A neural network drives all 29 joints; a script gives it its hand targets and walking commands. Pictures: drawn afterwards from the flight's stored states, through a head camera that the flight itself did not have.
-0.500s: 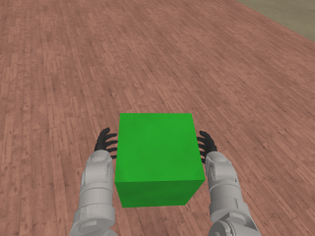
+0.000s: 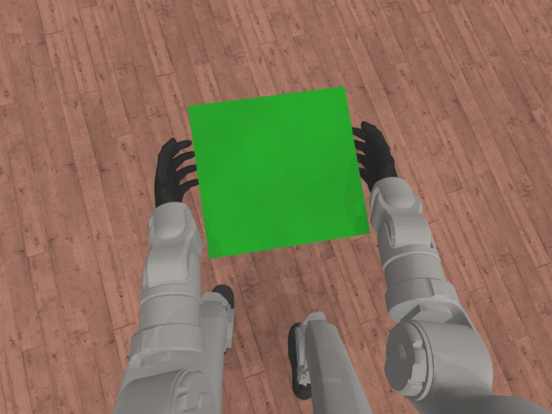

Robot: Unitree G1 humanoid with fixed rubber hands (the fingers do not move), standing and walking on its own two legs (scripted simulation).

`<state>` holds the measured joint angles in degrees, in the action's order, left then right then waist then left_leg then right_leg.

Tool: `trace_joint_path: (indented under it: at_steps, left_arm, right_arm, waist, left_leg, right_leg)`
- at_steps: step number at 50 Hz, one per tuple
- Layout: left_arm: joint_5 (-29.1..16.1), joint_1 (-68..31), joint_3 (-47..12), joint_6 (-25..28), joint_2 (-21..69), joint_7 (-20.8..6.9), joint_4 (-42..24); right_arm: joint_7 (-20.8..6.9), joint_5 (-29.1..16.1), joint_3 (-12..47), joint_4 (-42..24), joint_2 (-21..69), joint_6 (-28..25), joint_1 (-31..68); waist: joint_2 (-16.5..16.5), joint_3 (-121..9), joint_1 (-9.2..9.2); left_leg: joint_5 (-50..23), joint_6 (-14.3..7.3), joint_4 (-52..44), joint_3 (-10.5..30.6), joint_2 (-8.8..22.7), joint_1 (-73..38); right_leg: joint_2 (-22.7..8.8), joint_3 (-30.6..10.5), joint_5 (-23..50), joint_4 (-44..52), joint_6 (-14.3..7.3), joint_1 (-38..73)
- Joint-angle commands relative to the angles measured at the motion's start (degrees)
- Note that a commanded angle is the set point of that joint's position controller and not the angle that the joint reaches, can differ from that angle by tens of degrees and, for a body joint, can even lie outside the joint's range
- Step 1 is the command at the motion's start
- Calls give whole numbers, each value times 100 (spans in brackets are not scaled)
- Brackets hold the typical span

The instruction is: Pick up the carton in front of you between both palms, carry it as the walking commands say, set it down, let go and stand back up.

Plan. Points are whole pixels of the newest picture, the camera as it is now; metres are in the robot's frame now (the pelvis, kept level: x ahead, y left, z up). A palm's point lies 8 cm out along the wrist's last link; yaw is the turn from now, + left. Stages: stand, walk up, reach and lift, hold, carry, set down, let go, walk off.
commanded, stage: set down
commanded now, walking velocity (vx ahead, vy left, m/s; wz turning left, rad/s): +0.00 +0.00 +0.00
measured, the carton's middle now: (273, 184) +0.45 +0.02 -0.16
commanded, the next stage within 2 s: none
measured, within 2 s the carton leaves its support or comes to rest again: rests again in 2.00 s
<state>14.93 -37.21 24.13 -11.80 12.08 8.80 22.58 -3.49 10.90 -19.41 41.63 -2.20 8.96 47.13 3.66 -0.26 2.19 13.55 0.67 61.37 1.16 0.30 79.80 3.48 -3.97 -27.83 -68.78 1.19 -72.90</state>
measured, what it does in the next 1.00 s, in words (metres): lowers itself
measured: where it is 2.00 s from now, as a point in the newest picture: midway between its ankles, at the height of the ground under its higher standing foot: (259, 354)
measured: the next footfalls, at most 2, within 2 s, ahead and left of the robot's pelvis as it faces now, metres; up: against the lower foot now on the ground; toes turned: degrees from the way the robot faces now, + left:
none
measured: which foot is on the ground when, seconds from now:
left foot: down 0.00-1.00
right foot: down 0.00-1.00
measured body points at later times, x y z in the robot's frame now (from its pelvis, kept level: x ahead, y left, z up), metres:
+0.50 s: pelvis -0.01 -0.02 -0.11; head +0.29 -0.01 +0.22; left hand +0.44 +0.20 -0.22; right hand +0.51 -0.10 -0.23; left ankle +0.12 +0.13 -0.62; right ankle +0.03 -0.13 -0.62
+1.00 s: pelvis -0.04 -0.01 -0.21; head +0.33 +0.02 +0.04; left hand +0.45 +0.22 -0.38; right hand +0.56 -0.06 -0.37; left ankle +0.12 +0.13 -0.62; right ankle +0.03 -0.13 -0.62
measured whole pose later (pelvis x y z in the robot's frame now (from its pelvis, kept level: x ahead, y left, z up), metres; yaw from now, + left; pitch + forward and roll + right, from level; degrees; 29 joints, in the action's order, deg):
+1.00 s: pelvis -0.04 -0.01 -0.21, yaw -2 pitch +46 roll +0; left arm 11.9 -71.8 37.9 -18.1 3.7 8.2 31.5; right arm 1.3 6.7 -6.4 60.6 -16.1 16.3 89.3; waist 3.8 10.1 9.7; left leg 19.7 4.3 102.8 4.3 -1.0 129.6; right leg 7.6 -2.8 -37.1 -112.9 1.9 -122.2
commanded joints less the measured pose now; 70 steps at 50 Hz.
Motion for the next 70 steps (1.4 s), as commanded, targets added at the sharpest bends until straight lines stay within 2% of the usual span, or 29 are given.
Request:
trace_joint_path:
  at_steps: [1,5,10,15,19,23,29,41,47,50,51,53,55,59,61,65,67,70]
  left_arm:
    - [-378,-3501,-3166,-42,4615,-1234,347]
    - [-344,-3644,-2761,-242,4546,-1608,738]
    - [-369,-3888,-2411,-297,4332,-1899,1024]
    - [-551,-4283,-2374,-262,4199,-1965,972]
    - [-715,-4679,-2379,-305,4115,-1938,846]
    - [-742,-4953,-2221,-392,3980,-1878,862]
    - [-631,-5446,-1854,-531,3845,-1759,974]
    - [-790,-6941,-1559,-543,3274,-1390,823]
    - [-953,-7376,-1488,-497,2928,-1282,858]
    - [-1063,-7525,-1454,-440,2711,-1261,898]
    - [-1139,-7482,-1464,-424,2743,-1265,913]
    - [-1221,-7240,-1252,-403,2800,-1316,1314]
    - [-1098,-6940,-877,-422,2777,-1407,1770]
    - [-1227,-6936,-741,-397,2869,-1536,1818]
    - [-1409,-7144,-759,-352,2924,-1614,1707]
    - [-1492,-7018,-661,-312,2873,-1708,1954]
    - [-1414,-6886,-521,-296,2785,-1735,2083]
    - [-1264,-6688,-277,-245,2602,-1748,2209]
  right_arm:
    - [-1086,-396,2582,-32,5358,59,2943]
    - [-1053,-254,2345,272,5540,303,3091]
    - [-942,-288,2337,379,5526,365,3391]
    - [-734,-524,2644,207,5443,292,3811]
    - [-576,-638,2786,124,5279,313,4170]
    - [-534,-757,2888,118,5164,387,4607]
    - [-663,-816,2810,361,4839,485,5213]
    - [-720,-834,2443,1053,3770,481,6313]
    - [-747,-1043,2575,1304,3403,454,6744]
    - [-738,-1214,2741,1369,3267,416,6948]
    - [-726,-1302,2839,1263,3256,394,7086]
    - [-684,-1378,2866,1215,3142,313,7275]
    - [-663,-1245,2733,1448,2939,285,7159]
    - [-588,-1209,2801,1418,2872,264,7157]
    - [-523,-1275,2940,1194,2915,232,7401]
    - [-397,-1197,2972,1167,2971,188,7386]
    - [-374,-1131,2944,1231,2985,190,7292]
    - [-346,-1109,2955,1294,3021,177,7182]
  waist:
    - [-92,-5560,258]
    - [107,-5377,341]
    - [227,-5552,511]
    - [290,-6289,646]
    - [282,-6748,660]
    - [398,-6896,795]
    - [510,-6673,960]
    - [225,-6400,1011]
    - [257,-6290,1202]
    - [357,-6211,1359]
    - [438,-6172,1360]
    - [593,-5898,1418]
    - [784,-5277,1391]
    - [959,-5121,1329]
    - [1111,-5181,1381]
    - [1367,-5121,1326]
    - [1462,-4934,1360]
    - [1589,-4709,1516]
  left_leg:
    - [-1229,78,590,-182,-802,-4470]
    - [-1069,61,932,-333,-825,-3245]
    - [-1320,75,1434,-415,-814,-2206]
    - [-1753,142,1966,-440,-781,-1673]
    - [-1772,250,2318,-502,-770,-1144]
    - [-1674,293,2569,-553,-759,-985]
    - [-1353,313,2910,-609,-715,-891]
    - [-903,378,3625,-655,-618,-1217]
    - [-1005,366,4020,-696,-550,-1309]
    - [-1223,356,4240,-729,-510,-1258]
    - [-1285,344,4322,-712,-503,-1210]
    - [-1486,319,4485,-693,-487,-1017]
    - [-1468,303,4594,-685,-455,-508]
    - [-1544,345,4751,-704,-418,41]
    - [-1656,328,4828,-677,-402,413]
    - [-1791,327,4944,-653,-386,790]
    - [-1700,320,4966,-648,-365,1058]
    - [-1560,302,4954,-665,-335,1447]
  right_leg:
    - [693,249,651,685,-62,-434]
    - [662,191,807,438,-5,-555]
    - [628,102,1373,6,43,-737]
    - [639,67,2105,-531,107,-818]
    - [675,100,2362,-963,131,-681]
    - [736,239,1986,-1300,137,-1074]
    - [806,458,1095,-1732,83,-2046]
    - [774,673,-28,-2597,-73,-3478]
    - [714,686,-131,-3024,-99,-3663]
    - [689,669,-12,-3238,-85,-3666]
    - [693,686,-9,-3298,-73,-3685]
    - [662,670,74,-3421,-69,-3857]
    - [601,603,161,-3478,-61,-3991]
    - [564,515,574,-3608,-80,-3711]
    - [529,426,910,-3724,-95,-3452]
    - [462,338,1420,-3815,-47,-3127]
    - [422,270,1508,-3821,-32,-3088]
    - [380,150,1653,-3815,-13,-3023]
